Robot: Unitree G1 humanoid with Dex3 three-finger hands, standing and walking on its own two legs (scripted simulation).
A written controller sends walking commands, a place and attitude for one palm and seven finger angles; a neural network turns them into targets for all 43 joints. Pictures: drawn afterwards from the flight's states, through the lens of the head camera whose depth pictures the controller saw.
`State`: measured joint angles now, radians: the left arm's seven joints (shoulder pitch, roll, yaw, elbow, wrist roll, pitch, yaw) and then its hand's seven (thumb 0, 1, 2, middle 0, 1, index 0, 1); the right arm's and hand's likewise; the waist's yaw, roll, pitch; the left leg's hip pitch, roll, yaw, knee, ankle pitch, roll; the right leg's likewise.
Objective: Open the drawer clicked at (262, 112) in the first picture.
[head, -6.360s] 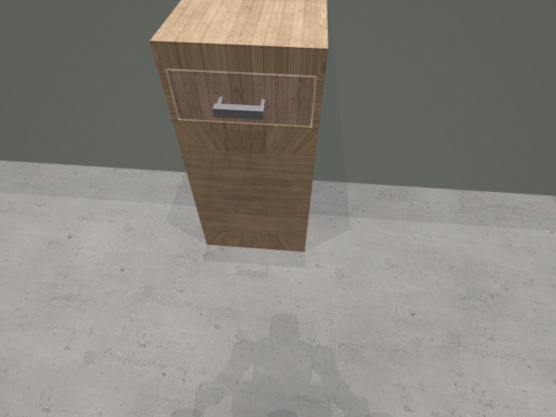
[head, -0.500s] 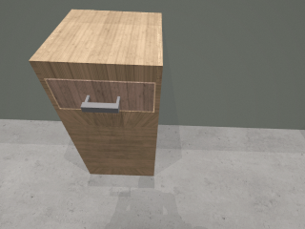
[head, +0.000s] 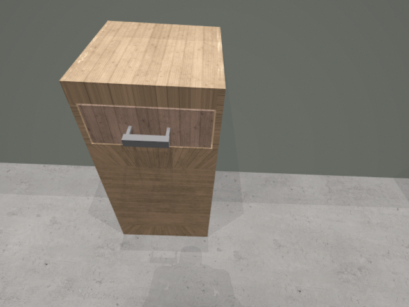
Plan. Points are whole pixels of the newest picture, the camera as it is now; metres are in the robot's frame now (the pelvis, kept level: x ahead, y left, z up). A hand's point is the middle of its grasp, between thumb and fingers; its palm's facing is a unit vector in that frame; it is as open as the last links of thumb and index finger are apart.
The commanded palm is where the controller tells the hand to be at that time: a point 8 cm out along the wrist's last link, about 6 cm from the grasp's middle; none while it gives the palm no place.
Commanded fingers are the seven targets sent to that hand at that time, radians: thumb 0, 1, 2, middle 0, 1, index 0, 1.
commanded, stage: shuffle to correct the standing spot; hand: left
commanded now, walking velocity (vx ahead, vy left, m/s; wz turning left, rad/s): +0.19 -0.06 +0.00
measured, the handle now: (147, 135) +0.58 +0.21 -0.03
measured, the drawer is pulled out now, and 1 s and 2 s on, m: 0.00 0.00 0.00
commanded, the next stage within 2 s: come to a stop and stand still in 0.42 s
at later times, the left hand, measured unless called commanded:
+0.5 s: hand out of the picture -0.02 +0.14 -0.18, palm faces +0.06 -0.99 -0.11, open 7.4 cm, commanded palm none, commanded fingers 0.00 0.90 0.90 -0.20 -0.30 -0.20 -0.30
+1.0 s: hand out of the picture +0.14 +0.17 -0.18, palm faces +0.10 -0.98 -0.17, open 7.3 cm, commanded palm none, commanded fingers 0.00 0.90 0.90 -0.20 -0.30 -0.20 -0.30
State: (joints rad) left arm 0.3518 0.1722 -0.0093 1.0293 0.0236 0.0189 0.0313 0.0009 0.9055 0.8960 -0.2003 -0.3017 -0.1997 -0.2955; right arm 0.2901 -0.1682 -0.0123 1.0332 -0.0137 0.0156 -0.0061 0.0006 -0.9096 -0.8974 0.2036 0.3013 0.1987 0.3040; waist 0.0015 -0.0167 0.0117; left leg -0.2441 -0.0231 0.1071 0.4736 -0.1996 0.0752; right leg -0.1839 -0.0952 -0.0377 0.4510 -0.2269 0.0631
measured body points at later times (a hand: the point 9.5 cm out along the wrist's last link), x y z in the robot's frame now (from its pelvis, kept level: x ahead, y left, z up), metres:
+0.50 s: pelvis +0.03 +0.00 +0.00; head +0.03 +0.01 +0.45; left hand -0.02 +0.20 -0.17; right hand +0.01 -0.23 -0.16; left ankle +0.02 +0.07 -0.74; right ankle +0.02 -0.14 -0.69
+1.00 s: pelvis +0.06 +0.00 -0.01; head +0.08 +0.02 +0.43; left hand +0.14 +0.23 -0.17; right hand +0.10 -0.24 -0.16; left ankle +0.06 +0.09 -0.74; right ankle +0.14 -0.15 -0.74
